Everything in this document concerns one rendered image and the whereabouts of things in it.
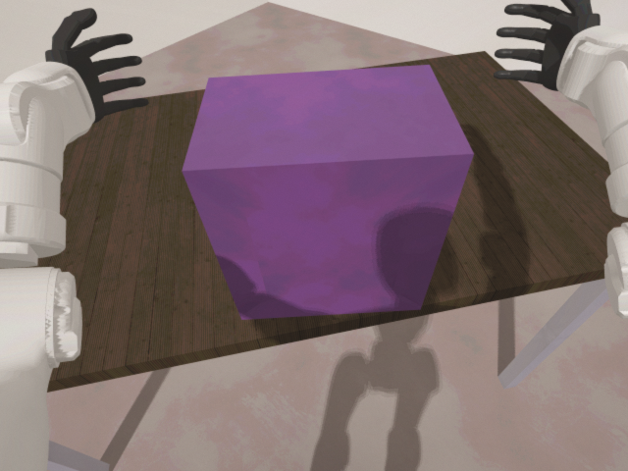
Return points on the left robot upper arm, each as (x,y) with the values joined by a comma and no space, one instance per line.
(40,326)

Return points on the right robot upper arm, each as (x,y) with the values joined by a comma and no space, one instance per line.
(616,270)

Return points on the table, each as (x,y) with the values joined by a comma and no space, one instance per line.
(533,215)

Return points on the right robot hand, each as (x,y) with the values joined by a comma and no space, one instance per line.
(564,26)

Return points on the right robot forearm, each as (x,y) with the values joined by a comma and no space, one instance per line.
(594,74)

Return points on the carton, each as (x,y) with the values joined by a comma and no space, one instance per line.
(329,192)

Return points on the left robot hand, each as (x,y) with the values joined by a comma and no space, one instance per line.
(78,58)

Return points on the left robot forearm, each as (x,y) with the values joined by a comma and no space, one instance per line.
(42,109)

